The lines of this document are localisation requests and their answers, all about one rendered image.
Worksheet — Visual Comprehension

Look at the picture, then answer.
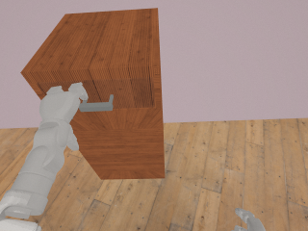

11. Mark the robot left hand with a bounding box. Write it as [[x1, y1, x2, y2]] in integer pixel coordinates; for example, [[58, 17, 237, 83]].
[[38, 82, 89, 151]]

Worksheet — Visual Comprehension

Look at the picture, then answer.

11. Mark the robot right hand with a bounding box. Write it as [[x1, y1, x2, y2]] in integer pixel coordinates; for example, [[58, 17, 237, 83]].
[[231, 208, 266, 231]]

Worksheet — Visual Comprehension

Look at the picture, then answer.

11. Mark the cabinet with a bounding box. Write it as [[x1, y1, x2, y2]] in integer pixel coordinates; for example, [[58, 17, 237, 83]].
[[20, 8, 166, 180]]

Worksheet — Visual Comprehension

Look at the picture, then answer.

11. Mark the handle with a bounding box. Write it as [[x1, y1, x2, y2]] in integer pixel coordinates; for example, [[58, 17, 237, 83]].
[[79, 94, 114, 112]]

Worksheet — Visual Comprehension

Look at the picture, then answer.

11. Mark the left robot upper arm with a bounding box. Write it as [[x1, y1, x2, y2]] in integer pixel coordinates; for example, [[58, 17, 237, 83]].
[[0, 217, 41, 231]]

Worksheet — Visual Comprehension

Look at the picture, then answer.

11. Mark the drawer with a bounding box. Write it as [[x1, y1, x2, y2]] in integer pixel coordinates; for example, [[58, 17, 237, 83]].
[[37, 77, 155, 111]]

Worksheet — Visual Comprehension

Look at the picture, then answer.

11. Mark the robot left forearm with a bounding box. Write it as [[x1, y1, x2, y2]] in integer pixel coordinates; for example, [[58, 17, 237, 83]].
[[0, 118, 70, 219]]

